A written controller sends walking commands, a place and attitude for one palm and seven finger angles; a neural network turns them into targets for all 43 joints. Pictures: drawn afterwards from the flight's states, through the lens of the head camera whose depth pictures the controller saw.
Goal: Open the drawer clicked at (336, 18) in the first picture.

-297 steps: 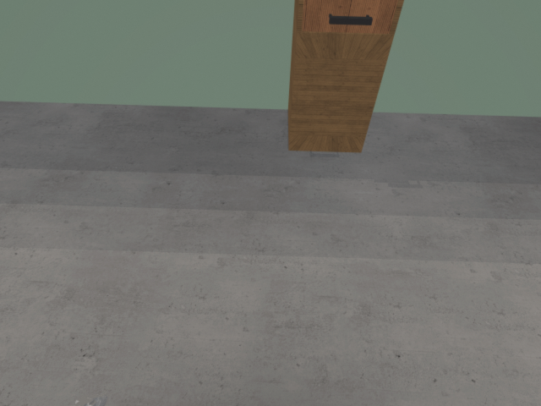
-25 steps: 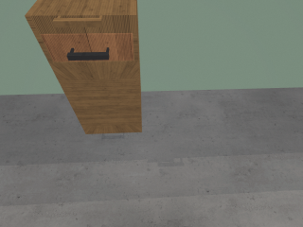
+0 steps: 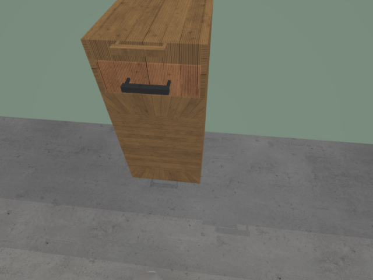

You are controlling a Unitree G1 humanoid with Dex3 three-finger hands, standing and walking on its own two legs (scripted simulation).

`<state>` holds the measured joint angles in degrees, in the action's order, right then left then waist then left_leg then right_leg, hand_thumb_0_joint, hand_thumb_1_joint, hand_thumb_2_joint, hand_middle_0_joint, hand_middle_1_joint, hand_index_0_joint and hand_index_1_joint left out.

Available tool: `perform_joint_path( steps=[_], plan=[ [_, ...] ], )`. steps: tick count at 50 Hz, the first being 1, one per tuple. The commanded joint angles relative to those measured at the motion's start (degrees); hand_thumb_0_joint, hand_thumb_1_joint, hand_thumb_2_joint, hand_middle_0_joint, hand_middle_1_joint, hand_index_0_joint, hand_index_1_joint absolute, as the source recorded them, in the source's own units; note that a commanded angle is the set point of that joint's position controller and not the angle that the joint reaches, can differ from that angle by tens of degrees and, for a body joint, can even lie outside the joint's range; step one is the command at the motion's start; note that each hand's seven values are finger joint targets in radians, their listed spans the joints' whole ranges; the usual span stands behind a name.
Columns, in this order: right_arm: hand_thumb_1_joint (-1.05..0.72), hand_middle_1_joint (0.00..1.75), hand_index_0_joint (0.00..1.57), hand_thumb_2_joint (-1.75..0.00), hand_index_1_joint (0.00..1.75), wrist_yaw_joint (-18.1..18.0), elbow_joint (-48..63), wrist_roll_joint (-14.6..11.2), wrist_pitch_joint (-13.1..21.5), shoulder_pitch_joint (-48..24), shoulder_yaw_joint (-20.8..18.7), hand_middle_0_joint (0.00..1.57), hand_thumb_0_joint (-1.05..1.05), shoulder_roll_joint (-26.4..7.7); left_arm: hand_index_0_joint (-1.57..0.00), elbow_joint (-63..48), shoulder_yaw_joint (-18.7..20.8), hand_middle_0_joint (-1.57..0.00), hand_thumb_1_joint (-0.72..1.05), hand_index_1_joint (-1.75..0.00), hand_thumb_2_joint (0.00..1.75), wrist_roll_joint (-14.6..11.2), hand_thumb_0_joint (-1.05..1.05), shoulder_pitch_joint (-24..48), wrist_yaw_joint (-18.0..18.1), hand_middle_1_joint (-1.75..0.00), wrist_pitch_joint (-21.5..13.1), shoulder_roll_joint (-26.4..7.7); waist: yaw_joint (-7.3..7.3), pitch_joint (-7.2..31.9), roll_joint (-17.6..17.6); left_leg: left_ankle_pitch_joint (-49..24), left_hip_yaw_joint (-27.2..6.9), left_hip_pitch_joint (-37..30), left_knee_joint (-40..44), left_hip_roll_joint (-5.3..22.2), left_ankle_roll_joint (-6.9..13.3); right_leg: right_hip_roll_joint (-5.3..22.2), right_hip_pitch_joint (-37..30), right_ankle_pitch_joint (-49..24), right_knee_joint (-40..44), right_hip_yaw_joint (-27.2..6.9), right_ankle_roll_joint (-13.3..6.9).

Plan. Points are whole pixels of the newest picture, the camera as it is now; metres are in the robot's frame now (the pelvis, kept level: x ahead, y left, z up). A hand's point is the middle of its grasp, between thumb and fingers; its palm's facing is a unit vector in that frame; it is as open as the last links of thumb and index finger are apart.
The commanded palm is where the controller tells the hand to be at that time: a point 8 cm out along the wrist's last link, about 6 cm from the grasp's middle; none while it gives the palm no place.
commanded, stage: take the last steps up to it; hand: left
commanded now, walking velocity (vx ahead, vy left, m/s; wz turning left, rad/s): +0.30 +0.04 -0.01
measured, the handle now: (146, 85) +0.75 +0.23 -0.03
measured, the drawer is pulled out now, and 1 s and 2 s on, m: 0.00 0.00 0.00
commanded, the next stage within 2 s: come to a stop and stand still in 0.44 s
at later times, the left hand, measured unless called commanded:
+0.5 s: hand (122, 223) +0.28 +0.22 -0.16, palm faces -0.04 -0.98 -0.21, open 7.4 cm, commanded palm none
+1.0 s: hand (110, 224) +0.29 +0.27 -0.19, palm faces +0.01 -0.98 -0.22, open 7.3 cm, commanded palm none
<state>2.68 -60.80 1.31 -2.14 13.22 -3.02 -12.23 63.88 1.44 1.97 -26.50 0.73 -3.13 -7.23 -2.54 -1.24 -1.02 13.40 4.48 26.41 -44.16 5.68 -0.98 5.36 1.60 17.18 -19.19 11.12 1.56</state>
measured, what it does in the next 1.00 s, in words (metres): walks ahead: left foot, then right foot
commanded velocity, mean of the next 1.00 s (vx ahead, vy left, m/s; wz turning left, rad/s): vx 0.03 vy -0.01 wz -0.02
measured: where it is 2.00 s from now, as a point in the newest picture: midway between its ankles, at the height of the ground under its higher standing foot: outside the picture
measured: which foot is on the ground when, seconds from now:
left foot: up 0.00-0.08, down 0.10-0.56, up 0.58-0.90, down 0.92-1.00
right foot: down 0.00-0.10, up 0.12-0.52, down 0.54-0.92, up 0.94-1.00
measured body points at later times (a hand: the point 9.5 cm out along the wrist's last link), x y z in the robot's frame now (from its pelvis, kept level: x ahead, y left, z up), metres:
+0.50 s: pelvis +0.16 +0.04 -0.01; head +0.18 +0.03 +0.44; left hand +0.28 +0.27 -0.15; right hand +0.11 -0.17 -0.17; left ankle +0.08 +0.14 -0.74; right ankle +0.25 -0.08 -0.73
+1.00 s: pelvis +0.22 +0.07 -0.01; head +0.26 +0.09 +0.43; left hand +0.29 +0.32 -0.18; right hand +0.28 -0.17 -0.15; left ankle +0.25 +0.17 -0.75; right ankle +0.23 -0.07 -0.71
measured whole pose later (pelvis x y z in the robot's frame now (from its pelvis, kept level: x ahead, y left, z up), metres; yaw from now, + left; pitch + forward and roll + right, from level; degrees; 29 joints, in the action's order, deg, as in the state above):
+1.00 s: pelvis +0.22 +0.07 -0.01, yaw -3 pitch +0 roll -1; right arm -1.3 -57.3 1.3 -1.1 9.3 -2.0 -9.1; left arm 57.7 3.8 1.1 -9.9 2.0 3.8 -12.3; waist -0.4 -4.6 2.1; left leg 15.7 4.5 17.3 -33.1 1.9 1.7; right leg 2.3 23.9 25.5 -48.0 2.2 1.0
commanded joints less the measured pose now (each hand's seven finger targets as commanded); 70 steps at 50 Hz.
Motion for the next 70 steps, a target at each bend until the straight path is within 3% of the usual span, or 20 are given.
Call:
perform_joint_path(
  steps=[1,3,5,9,14,22,25,26,28,29,33,40,44,46,48,52,61,65,68,70],
  plan=[
    [-0.9,0.3,0.2,-0.9,0.3,-0.2,5.7,-0.3,3.6,-4.5,0.2,0.2,0.0,-0.4,-0.2,-0.8,2.4,-0.2,0.9,-0.3,0.9,-0.1,0.0,-1.1,0.7,-0.3,-0.5,-10.9,0.75,-5.1,10.8,2.5,2.7,-5.5,9.9,-1.7,1.8,12.9,5.7,-8.9,4.5,-8.9,-7.7],
    [-0.9,0.3,0.2,-0.9,0.3,-1.2,2.2,-0.1,4.5,5.9,-0.3,0.2,0.0,-3.0,-0.2,-0.7,2.3,-0.2,0.9,-0.3,0.9,-0.5,0.0,0.4,0.4,-0.3,-0.1,-10.0,5.6,-1.0,4.9,0.1,4.7,-22.4,17.3,-3.9,2.4,8.5,12.3,-10.3,-8.1,-4.5,-5.6],
    [-0.9,0.3,0.2,-0.9,0.3,-2.8,-1.0,0.4,4.9,19.1,-2.8,0.2,0.0,-12.9,-0.2,-3.5,1.1,-0.2,0.9,-0.3,0.9,-1.0,0.0,0.1,-0.2,-0.3,0.1,-3.9,9.2,5.5,-18.2,1.6,-24.6,-37.5,28.3,17.0,9.9,-2.5,32.1,17.1,-38.9,-0.4,-1.6],
    [-0.9,0.3,0.2,-0.9,0.3,-3.9,1.1,-0.1,5.5,7.7,-0.3,0.2,0.0,-4.0,-0.2,-3.8,1.8,-0.2,0.9,-0.3,0.9,-0.5,0.0,7.4,-0.9,-0.3,0.5,-4.6,4.99,-3.6,-4.3,0.8,-15.4,-19.8,33.1,14.3,10.8,3.4,33.9,4.9,-49.8,-9.4,-2.6],
    [-0.9,0.3,0.2,-0.9,0.3,-4.2,1.1,-0.3,6.9,6.3,0.0,0.2,0.0,-2.2,-0.2,-3.6,1.7,-0.2,0.9,-0.3,0.9,-0.3,0.0,5.2,-1.0,-0.3,2.1,-2.7,1.56,-2.8,-4.2,-16.1,-5.2,-19.1,33.6,10.8,11.2,3.1,30.1,-0.7,-40.1,-8.1,-0.5],
    [-0.9,0.3,0.2,-0.9,0.3,-4.0,-1.0,0.4,5.7,8.8,-0.7,0.2,0.0,-3.7,-0.2,-8.9,1.7,-0.2,0.9,-0.3,0.9,-0.5,0.0,16.7,-1.2,-0.3,2.2,-4.0,3.42,-6.5,-4.9,-19.2,-2.5,-20.7,29.4,10.7,10.2,0.2,24.8,-2.8,-20.3,-5.0,-1.5],
    [-0.9,0.3,0.2,-0.9,0.3,-4.1,-1.7,0.2,5.2,8.9,-0.4,0.2,0.0,-3.8,-0.2,-7.6,2.1,-0.2,0.9,-0.3,0.9,-0.4,0.0,11.5,-1.2,-0.3,1.4,-5.4,0.41,-3.8,-1.4,-22.3,-0.6,-18.7,19.7,8.4,7.8,-3.0,12.7,-7.0,-11.9,-2.5,-2.7],
    [-0.9,0.3,0.2,-0.9,0.3,-3.9,-1.7,-0.3,5.4,8.8,-0.2,0.2,0.0,-3.3,-0.2,-5.7,2.6,-0.2,0.9,-0.3,0.9,-0.3,0.0,5.8,-1.0,-0.3,0.7,-7.8,-2.06,-0.2,1.2,-21.7,1.9,-15.7,10.9,5.4,5.7,-1.6,3.6,-11.5,-9.0,-5.0,-3.7],
    [-0.9,0.3,0.2,-0.9,0.3,-3.8,0.4,-1.2,5.2,11.1,0.3,0.2,0.0,-0.1,-0.2,-4.0,3.8,-0.2,0.9,-0.3,0.9,-1.1,0.0,-2.9,0.0,-0.3,0.1,-15.3,-2.65,7.0,15.2,21.2,4.2,-0.3,-16.6,-5.2,1.4,20.3,-8.8,-38.0,-1.3,-31.1,-15.2],
    [-0.9,0.3,0.2,-0.9,0.3,-4.3,-0.2,-1.2,4.2,9.7,0.4,0.2,0.0,-0.4,-0.2,-4.8,3.4,-0.2,0.9,-0.3,0.9,-1.5,0.0,1.7,0.5,-0.3,0.1,-14.6,-1.73,8.1,13.0,21.9,-3.5,-2.9,-19.5,-2.9,1.3,19.8,-2.3,-41.7,-0.2,-29.5,-15.9],
    [-0.9,0.3,0.2,-0.9,0.3,-4.4,-1.8,-1.6,1.2,10.1,0.7,0.2,0.0,2.5,-0.2,-8.8,2.2,-0.2,0.9,-0.3,0.9,-0.8,0.0,16.6,2.0,-0.3,1.9,-10.5,3.6,2.2,5.0,14.9,-4.4,-9.0,-11.0,-1.0,-0.2,14.2,13.4,-38.9,-0.2,-14.5,-13.0],
    [-0.9,0.3,0.2,-0.9,0.3,-3.8,1.9,-0.9,-0.3,6.0,-0.4,0.2,0.0,1.0,-0.2,-9.4,3.8,-0.2,0.9,-0.3,0.9,-0.3,0.0,16.1,2.2,-0.3,3.7,-12.8,2.3,4.5,9.4,11.4,-2.2,-6.6,-3.3,-3.4,-1.6,13.3,9.5,-38.2,-3.0,-13.0,-12.5],
    [-0.9,0.3,0.2,-0.9,0.3,-3.8,1.9,-0.7,0.8,8.3,-0.6,0.2,0.0,-0.2,-0.2,-9.8,3.5,-0.2,0.9,-0.3,0.9,-0.9,0.0,17.0,1.8,-0.3,4.8,-11.5,4.6,5.1,7.8,-5.2,-1.0,-18.7,17.5,-2.7,-0.9,8.0,15.6,-21.0,-9.7,-10.7,-6.5],
    [-0.9,0.3,0.2,-0.9,0.3,-3.9,4.9,0.3,1.6,5.1,-1.6,0.2,0.0,-7.8,-0.2,-10.9,2.4,-0.2,0.9,-0.3,0.9,-1.6,0.0,14.1,1.3,-0.3,5.4,-6.3,3.58,2.1,-14.4,-17.5,-21.0,-13.5,29.4,15.9,7.4,-3.1,22.8,11.0,-24.9,-5.1,-0.5],
    [-0.9,0.3,0.2,-0.9,0.3,-5.2,6.0,0.3,1.8,0.1,-1.3,0.2,0.0,-8.0,-0.2,-10.1,2.7,-0.2,0.9,-0.3,0.9,-0.8,0.0,14.7,1.3,-0.3,6.2,-8.1,2.73,0.5,-11.4,-12.8,-21.7,-7.7,31.5,16.2,10.2,-3.5,22.3,13.8,-38.6,-14.0,-0.9],
    [-0.9,0.3,0.2,-0.9,0.3,-5.6,5.9,0.1,2.5,-1.4,-0.5,0.2,0.0,-6.3,-0.2,-7.1,3.1,-0.2,0.9,-0.3,0.9,-0.7,0.0,10.5,0.1,-0.3,5.6,-9.2,2.48,3.4,-6.1,-18.5,-12.2,-18.9,28.4,11.5,9.1,-3.8,27.0,5.7,-43.5,-13.8,0.8],
    [-0.9,0.3,0.2,-0.9,0.3,-5.3,2.7,0.0,1.9,3.1,-1.4,0.2,0.0,-8.0,-0.2,-7.1,1.7,-0.2,0.9,-0.3,0.9,-1.1,0.0,13.1,-0.2,-0.3,5.7,-7.2,5.39,3.8,-9.6,-21.3,-11.0,-25.5,27.7,11.8,9.6,-2.5,21.5,10.8,-25.3,-9.8,1.3],
    [-0.9,0.3,0.2,-0.9,0.3,-4.6,1.6,-0.2,1.8,1.8,-1.6,0.2,0.0,-7.7,-0.2,-4.7,1.1,-0.2,0.9,-0.3,0.9,-1.4,0.0,9.3,0.1,-0.3,4.7,-6.5,3.51,4.1,-10.0,-14.9,-9.7,-20.0,26.1,9.3,7.5,-3.3,12.2,2.7,-10.5,-7.3,0.1],
    [-0.9,0.3,0.2,-0.9,0.3,-3.9,1.4,-1.3,1.8,2.2,-0.6,0.2,0.0,-2.0,-0.2,-3.3,1.2,-0.2,0.9,-0.3,0.9,-1.0,0.0,7.9,1.0,-0.3,3.3,-10.9,3.08,2.1,3.9,-0.3,-3.0,-9.7,18.4,1.4,0.7,5.8,4.3,-6.3,4.3,-17.2,-2.8],
    [-0.9,0.3,0.2,-0.9,0.3,-3.5,1.6,-0.5,0.9,0.2,0.7,0.2,0.0,0.0,-0.2,-3.8,1.3,-0.2,0.9,-0.3,0.9,-1.2,0.0,11.2,1.0,-0.3,2.7,-12.8,3.0,-2.3,13.7,5.9,-1.5,-11.7,16.8,-1.5,-0.5,9.1,15.7,3.5,8.8,-20.9,-6.2]
  ],
)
